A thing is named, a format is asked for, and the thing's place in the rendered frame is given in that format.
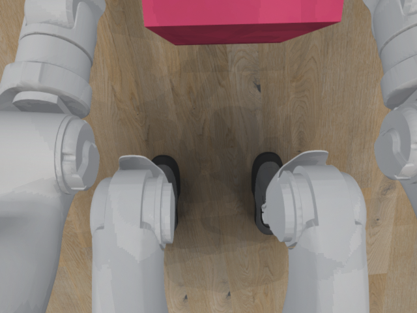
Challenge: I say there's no robot right upper arm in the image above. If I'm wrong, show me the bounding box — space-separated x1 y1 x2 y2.
374 100 417 218

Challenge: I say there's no right robot shin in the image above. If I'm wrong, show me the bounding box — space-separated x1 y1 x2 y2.
262 150 367 236

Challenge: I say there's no right robot forearm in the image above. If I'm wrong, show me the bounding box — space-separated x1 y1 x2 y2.
362 0 417 110

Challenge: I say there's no robot shin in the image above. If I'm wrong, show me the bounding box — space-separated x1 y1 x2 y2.
90 155 168 236
262 150 367 236

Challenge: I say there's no carton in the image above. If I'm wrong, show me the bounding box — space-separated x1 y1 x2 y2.
142 0 344 46

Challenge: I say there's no left robot shin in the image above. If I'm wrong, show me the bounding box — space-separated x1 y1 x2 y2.
90 155 168 236

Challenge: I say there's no left robot forearm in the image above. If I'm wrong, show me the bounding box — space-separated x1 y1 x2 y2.
0 0 106 119

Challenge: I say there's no robot left upper arm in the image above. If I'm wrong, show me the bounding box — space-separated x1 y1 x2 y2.
0 110 100 313

